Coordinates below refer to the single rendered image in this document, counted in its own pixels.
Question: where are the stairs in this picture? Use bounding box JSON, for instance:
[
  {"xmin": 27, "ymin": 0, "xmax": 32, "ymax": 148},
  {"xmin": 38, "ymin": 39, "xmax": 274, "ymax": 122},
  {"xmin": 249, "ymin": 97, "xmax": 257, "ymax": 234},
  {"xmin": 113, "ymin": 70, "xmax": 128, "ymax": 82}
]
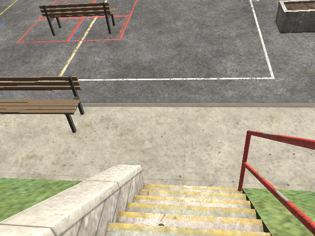
[{"xmin": 104, "ymin": 184, "xmax": 271, "ymax": 236}]

